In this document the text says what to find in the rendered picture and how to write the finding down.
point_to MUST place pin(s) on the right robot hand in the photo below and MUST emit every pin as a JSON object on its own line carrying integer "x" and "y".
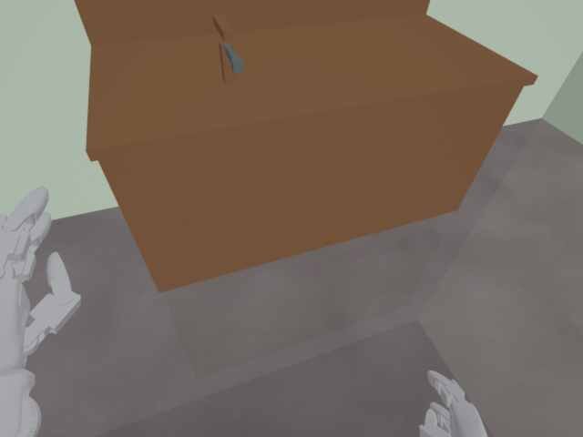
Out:
{"x": 462, "y": 419}

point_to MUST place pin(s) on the robot left forearm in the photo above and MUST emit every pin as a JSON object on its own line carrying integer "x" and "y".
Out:
{"x": 20, "y": 415}

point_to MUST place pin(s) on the tap lever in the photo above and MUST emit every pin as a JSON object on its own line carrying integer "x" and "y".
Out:
{"x": 237, "y": 64}

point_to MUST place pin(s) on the left robot hand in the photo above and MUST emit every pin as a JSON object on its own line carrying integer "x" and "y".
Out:
{"x": 20, "y": 237}

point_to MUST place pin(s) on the counter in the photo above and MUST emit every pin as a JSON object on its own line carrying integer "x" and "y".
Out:
{"x": 351, "y": 117}

